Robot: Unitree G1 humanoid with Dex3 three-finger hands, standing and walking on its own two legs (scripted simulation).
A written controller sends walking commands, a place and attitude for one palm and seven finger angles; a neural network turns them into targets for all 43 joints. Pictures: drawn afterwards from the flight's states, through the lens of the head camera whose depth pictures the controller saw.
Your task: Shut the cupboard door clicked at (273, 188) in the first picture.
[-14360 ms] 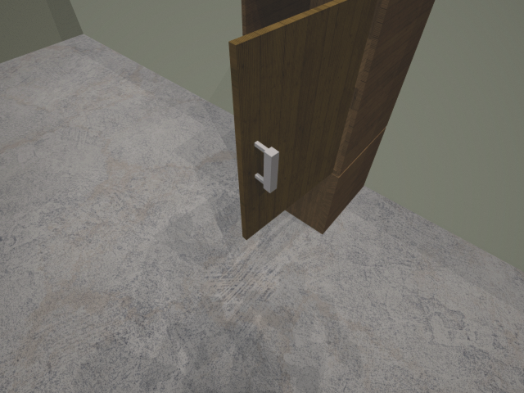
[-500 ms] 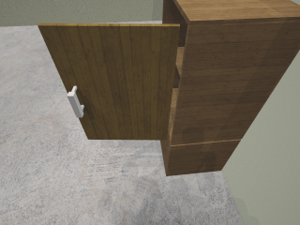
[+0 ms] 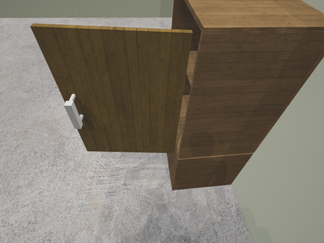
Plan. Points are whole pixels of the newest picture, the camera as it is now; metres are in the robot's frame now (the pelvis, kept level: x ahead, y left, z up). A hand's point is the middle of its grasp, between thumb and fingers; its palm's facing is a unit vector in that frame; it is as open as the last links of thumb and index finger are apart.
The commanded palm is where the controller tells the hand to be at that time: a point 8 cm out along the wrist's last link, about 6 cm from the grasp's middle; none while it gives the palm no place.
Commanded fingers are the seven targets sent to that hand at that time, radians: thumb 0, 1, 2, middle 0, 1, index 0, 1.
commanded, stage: come to a stop and stand still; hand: left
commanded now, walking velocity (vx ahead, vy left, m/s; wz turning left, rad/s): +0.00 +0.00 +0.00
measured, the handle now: (75, 111) +0.53 +0.34 -0.04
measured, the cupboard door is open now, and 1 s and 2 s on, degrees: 83 83 83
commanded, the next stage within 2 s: look again from close up in 0.40 s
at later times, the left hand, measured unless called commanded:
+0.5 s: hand out of the picture +0.05 +0.21 -0.17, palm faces +0.00 -0.97 -0.24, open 7.4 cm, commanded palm none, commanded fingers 0.00 0.90 0.90 -0.20 -0.30 -0.20 -0.30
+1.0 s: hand out of the picture +0.05 +0.22 -0.17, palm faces +0.00 -0.97 -0.24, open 7.4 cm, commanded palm none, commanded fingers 0.00 0.90 0.90 -0.20 -0.30 -0.20 -0.30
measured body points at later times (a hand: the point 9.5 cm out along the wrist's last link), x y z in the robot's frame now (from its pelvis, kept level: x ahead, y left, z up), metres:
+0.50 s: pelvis +0.02 +0.01 +0.00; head +0.03 +0.02 +0.45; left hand +0.05 +0.26 -0.15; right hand +0.08 -0.24 -0.14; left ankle +0.03 +0.12 -0.74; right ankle -0.04 -0.10 -0.74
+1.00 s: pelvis +0.03 +0.01 +0.00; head +0.03 +0.02 +0.45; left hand +0.05 +0.27 -0.15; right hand +0.06 -0.23 -0.15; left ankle +0.03 +0.12 -0.74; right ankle -0.04 -0.10 -0.74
